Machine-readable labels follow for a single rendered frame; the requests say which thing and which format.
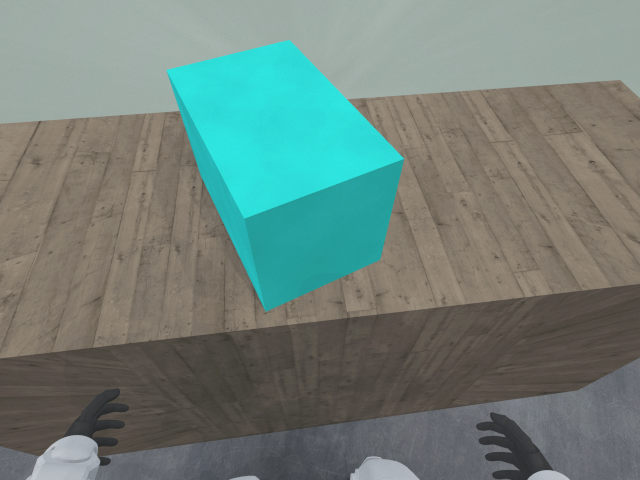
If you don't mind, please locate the pedestal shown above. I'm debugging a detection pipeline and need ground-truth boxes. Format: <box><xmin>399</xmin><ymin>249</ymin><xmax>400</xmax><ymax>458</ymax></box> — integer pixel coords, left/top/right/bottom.
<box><xmin>0</xmin><ymin>80</ymin><xmax>640</xmax><ymax>457</ymax></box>

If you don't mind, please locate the right robot thigh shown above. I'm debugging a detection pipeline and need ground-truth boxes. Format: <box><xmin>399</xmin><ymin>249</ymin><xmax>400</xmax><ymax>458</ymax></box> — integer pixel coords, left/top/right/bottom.
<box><xmin>350</xmin><ymin>459</ymin><xmax>420</xmax><ymax>480</ymax></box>

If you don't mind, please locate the carton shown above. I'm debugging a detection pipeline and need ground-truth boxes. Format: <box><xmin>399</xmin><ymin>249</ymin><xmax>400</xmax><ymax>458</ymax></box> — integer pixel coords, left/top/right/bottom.
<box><xmin>167</xmin><ymin>40</ymin><xmax>404</xmax><ymax>311</ymax></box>

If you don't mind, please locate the robot right shin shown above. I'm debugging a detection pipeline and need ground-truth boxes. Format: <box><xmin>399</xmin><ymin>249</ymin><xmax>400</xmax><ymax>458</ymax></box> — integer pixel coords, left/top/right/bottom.
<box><xmin>360</xmin><ymin>456</ymin><xmax>382</xmax><ymax>467</ymax></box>

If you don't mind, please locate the robot left hand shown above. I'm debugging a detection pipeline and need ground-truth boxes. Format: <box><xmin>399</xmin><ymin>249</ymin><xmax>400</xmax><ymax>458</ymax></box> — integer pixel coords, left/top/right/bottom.
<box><xmin>63</xmin><ymin>388</ymin><xmax>129</xmax><ymax>466</ymax></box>

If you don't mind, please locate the robot right hand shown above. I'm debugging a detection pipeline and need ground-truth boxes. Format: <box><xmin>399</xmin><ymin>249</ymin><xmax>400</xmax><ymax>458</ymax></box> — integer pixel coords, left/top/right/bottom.
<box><xmin>476</xmin><ymin>412</ymin><xmax>554</xmax><ymax>480</ymax></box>

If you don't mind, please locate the robot left forearm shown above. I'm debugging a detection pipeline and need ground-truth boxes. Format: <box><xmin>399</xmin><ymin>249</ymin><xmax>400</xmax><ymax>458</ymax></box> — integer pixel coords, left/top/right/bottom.
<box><xmin>26</xmin><ymin>435</ymin><xmax>100</xmax><ymax>480</ymax></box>

